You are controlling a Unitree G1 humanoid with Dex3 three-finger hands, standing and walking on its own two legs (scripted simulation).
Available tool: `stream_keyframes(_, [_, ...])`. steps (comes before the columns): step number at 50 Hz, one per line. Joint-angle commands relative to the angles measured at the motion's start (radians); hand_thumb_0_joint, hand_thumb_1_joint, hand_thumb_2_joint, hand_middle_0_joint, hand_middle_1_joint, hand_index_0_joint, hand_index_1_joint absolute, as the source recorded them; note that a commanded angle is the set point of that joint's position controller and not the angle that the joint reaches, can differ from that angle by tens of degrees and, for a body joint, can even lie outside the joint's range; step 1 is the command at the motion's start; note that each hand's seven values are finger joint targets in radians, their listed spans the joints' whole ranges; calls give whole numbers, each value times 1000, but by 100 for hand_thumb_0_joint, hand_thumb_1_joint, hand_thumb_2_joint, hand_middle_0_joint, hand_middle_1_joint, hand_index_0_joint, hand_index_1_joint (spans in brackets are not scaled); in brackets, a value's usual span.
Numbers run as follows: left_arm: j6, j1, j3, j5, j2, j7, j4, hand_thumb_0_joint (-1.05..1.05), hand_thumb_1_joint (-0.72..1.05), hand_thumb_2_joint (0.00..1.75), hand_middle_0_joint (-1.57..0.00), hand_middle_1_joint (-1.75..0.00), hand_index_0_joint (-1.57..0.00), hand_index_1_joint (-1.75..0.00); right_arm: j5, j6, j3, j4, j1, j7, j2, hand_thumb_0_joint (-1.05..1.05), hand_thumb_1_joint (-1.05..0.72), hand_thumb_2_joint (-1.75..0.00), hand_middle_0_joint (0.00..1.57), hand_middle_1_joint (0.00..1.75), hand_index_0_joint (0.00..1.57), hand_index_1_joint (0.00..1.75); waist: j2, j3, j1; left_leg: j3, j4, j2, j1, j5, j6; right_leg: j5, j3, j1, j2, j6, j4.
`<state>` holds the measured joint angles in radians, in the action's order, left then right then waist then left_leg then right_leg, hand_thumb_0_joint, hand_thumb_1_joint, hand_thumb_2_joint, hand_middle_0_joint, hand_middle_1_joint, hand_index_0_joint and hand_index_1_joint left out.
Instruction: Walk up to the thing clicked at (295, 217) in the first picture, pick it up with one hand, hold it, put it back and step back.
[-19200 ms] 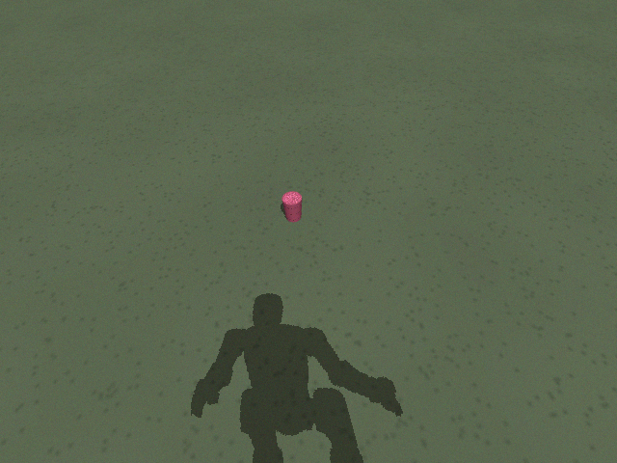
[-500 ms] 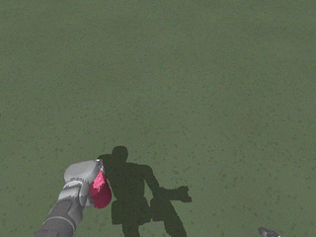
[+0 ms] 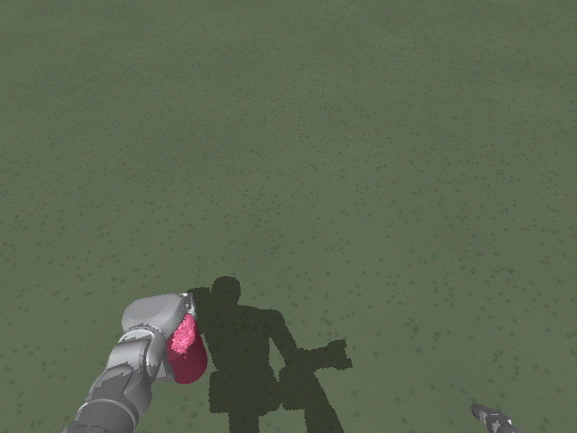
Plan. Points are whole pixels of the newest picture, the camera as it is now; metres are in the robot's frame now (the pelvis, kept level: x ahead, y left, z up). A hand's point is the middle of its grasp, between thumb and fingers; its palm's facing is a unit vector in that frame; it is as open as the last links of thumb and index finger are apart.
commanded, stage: hold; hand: left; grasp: from above
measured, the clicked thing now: (179, 350) +0.29 +0.22 -0.13
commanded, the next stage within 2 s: crouch in 1.30 s
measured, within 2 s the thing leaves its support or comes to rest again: neither
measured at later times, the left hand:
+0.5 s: hand (161, 350) +0.27 +0.22 -0.05, palm faces -0.48 -0.07 -0.88, open 11.1 cm
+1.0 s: hand (158, 348) +0.27 +0.22 -0.05, palm faces -0.49 -0.08 -0.87, open 11.1 cm
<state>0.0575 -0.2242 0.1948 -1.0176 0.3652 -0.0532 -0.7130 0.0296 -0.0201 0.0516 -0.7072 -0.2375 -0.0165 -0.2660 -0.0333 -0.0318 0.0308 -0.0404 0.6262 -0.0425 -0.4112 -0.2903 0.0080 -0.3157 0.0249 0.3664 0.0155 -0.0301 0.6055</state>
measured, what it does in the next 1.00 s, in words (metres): stands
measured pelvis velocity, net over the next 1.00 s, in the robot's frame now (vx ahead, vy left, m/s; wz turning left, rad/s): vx -0.01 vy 0.00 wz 0.01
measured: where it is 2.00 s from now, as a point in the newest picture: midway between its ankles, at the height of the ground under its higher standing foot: outside the picture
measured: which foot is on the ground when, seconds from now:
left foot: down 0.00-1.00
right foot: down 0.00-1.00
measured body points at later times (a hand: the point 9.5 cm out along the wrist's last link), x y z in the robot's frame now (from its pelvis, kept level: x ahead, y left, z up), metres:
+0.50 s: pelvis -0.01 +0.00 +0.00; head +0.00 -0.02 +0.45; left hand +0.29 +0.22 +0.00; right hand +0.12 -0.27 -0.11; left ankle +0.02 +0.12 -0.73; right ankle +0.00 -0.14 -0.73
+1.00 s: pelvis -0.01 +0.00 +0.01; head +0.01 -0.02 +0.46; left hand +0.29 +0.22 +0.00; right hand +0.13 -0.26 -0.10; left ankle +0.02 +0.12 -0.73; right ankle +0.00 -0.14 -0.73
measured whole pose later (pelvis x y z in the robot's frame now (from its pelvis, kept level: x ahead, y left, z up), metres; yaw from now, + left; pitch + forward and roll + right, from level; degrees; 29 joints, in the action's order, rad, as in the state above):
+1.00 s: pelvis -0.01 +0.00 +0.01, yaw +0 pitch +1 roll +0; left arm 0.03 -0.22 0.20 -1.01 0.38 0.03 -0.65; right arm 0.04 -0.04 0.03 -0.69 -0.19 -0.03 -0.26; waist -0.04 0.00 0.00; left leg -0.04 0.52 -0.04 -0.32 -0.23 0.01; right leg -0.27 0.02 0.28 0.02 -0.03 0.52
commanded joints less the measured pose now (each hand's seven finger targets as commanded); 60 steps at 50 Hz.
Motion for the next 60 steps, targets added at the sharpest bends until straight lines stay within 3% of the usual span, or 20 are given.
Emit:
stream_keyframes(1, [-12, -398, -108, -5, 229, -53, 274, 0, 53, 120, -102, -83, -95, -90, 0, 35, 46, 123, 35, -12, -146, 0, -90, -90, 20, 30, 20, 30, -42, -296, 5, 10, -67, 42, 247, 268, -3, 251, -25, -21, -40, 32, -92])
stream_keyframes(5, [-15, -408, -108, -2, 234, -48, 285, 0, 53, 117, -101, -83, -95, -88, 1, 35, 42, 128, 48, -12, -148, 0, -90, -90, 20, 30, 20, 30, -37, -277, 3, 18, -87, 38, 254, 229, -1, 209, -31, -19, -43, 33, -107])
stream_keyframes(11, [-17, -413, -116, -2, 246, -40, 311, 0, 52, 115, -99, -83, -94, -88, 3, 37, 38, 133, 61, -15, -142, 0, -90, -90, 20, 30, 20, 30, -29, -291, -6, 11, -88, 45, 253, 253, -9, 243, -21, -44, -37, 30, -114])
stream_keyframes(19, [-17, -410, -120, 4, 247, -28, 313, 0, 54, 112, -98, -83, -95, -87, 3, 38, 36, 140, 84, -14, -143, 0, -90, -90, 20, 30, 20, 30, -40, -270, -8, 17, -119, 39, 269, 180, -4, 167, -29, -39, -40, 34, -136])
stream_keyframes(25, [-18, -408, -113, 13, 240, -10, 331, 0, 52, 112, -97, -84, -94, -88, 7, 40, 29, 148, 97, -17, -136, 0, -90, -90, 20, 30, 20, 30, -14, -271, -12, 10, -122, 46, 266, 195, -11, 187, -20, -67, -33, 29, -147])
stream_keyframes(26, [-16, -401, -128, 9, 259, -10, 335, 0, 52, 112, -97, -84, -94, -88, 8, 39, 29, 145, 104, -19, -134, 0, -90, -90, 20, 30, 20, 30, -27, -277, -27, 8, -122, 49, 272, 208, -11, 197, -19, -73, -32, 28, -149])
stream_keyframes(27, [-17, -416, -117, 7, 248, -8, 338, 0, 52, 112, -98, -84, -94, -88, 7, 39, 29, 146, 97, -20, -136, 0, -90, -90, 20, 30, 20, 30, -11, -278, -11, 8, -121, 49, 271, 209, -13, 201, -18, -70, -33, 26, -151])
stream_keyframes(30, [-16, -421, -110, 9, 243, -1, 351, 0, 54, 113, -100, -84, -96, -88, 9, 39, 24, 146, 107, -22, -128, 0, -90, -90, 20, 30, 20, 30, -25, -264, -17, 7, -129, 49, 274, 210, -12, 204, -18, -68, -33, 29, -153])
stream_keyframes(32, [-20, -409, -137, 6, 278, 2, 337, 0, 55, 112, -99, -85, -96, -88, 11, 38, 27, 149, 112, -22, -138, 0, -90, -90, 20, 30, 20, 30, -21, -252, -25, 9, -137, 49, 270, 188, -12, 176, -21, -76, -33, 30, -163])
stream_keyframes(35, [-23, -438, -107, 12, 242, 13, 332, 0, 54, 115, -99, -86, -95, -90, 10, 34, 25, 145, 108, -23, -135, 0, -90, -90, 20, 30, 20, 30, -16, -259, -6, 12, -140, 45, 289, 197, -12, 190, -21, -72, -35, 29, -163])
stream_keyframes(39, [-28, -397, -136, 11, 265, 18, 321, 0, 54, 112, -96, -87, -94, -90, 13, 31, 24, 150, 112, -24, -131, 0, -90, -90, 20, 30, 20, 30, -27, -264, -32, 13, -147, 46, 289, 220, -9, 199, -26, -86, -36, 34, -161])
stream_keyframes(41, [-29, -409, -109, 11, 236, 23, 333, 0, 54, 115, -98, -87, -95, -91, 12, 30, 23, 151, 116, -24, -129, 0, -90, -90, 20, 30, 20, 30, -27, -261, -14, 8, -144, 47, 299, 224, -12, 210, -23, -81, -34, 31, -165])
stream_keyframes(45, [-33, -401, -144, 7, 281, 20, 327, 0, 53, 115, -98, -87, -95, -91, 14, 26, 25, 146, 111, -27, -128, 0, -90, -90, 20, 30, 20, 30, -25, -264, -29, 10, -146, 49, 290, 259, -12, 242, -26, -97, -36, 32, -163])
stream_keyframes(48, [-38, -451, -117, 11, 263, 20, 358, 0, 55, 118, -101, -86, -97, -91, 12, 24, 23, 143, 111, -28, -127, 0, -90, -90, 20, 30, 20, 30, -34, -276, -14, 4, -145, 51, 308, 257, -15, 250, -20, -98, -31, 30, -169])
stream_keyframes(52, [-38, -403, -136, 16, 266, 12, 332, 0, 54, 116, -99, -87, -95, -91, 14, 22, 27, 146, 116, -29, -129, 0, -90, -90, 20, 30, 20, 30, -31, -264, -23, 8, -153, 48, 311, 245, -11, 229, -26, -92, -34, 33, -174])
stream_keyframes(53, [-37, -404, -112, 15, 241, 13, 347, 0, 54, 117, -98, -88, -95, -92, 13, 21, 25, 146, 109, -28, -127, 0, -90, -90, 20, 30, 20, 30, -28, -274, -17, 6, -152, 49, 315, 253, -12, 241, -26, -98, -33, 33, -173])
stream_keyframes(55, [-37, -429, -113, 14, 254, 9, 355, 0, 54, 117, -99, -87, -95, -91, 13, 21, 26, 146, 112, -29, -130, 0, -90, -90, 20, 30, 20, 30, -31, -272, -15, 9, -152, 48, 317, 250, -11, 235, -26, -99, -32, 32, -177])
stream_keyframes(57, [-36, -388, -152, 14, 291, 6, 340, 0, 55, 117, -99, -88, -96, -92, 14, 18, 29, 146, 117, -30, -133, 0, -90, -90, 20, 30, 20, 30, -39, -270, -31, 5, -155, 51, 308, 254, -12, 239, -24, -111, -30, 33, -180])
stream_keyframes(59, [-35, -417, -119, 14, 256, 9, 348, 0, 55, 120, -100, -88, -96, -93, 13, 17, 27, 145, 112, -29, -127, 0, -90, -90, 20, 30, 20, 30, -26, -281, -16, 7, -152, 49, 319, 269, -13, 257, -26, -107, -32, 31, -176])
stream_keyframes(60, [-34, -429, -126, 12, 266, 7, 347, 0, 57, 119, -101, -89, -97, -93, 14, 16, 27, 141, 109, -30, -133, 0, -90, -90, 20, 30, 20, 30, -28, -280, -17, 8, -152, 48, 323, 276, -12, 262, -26, -106, -32, 33, -175])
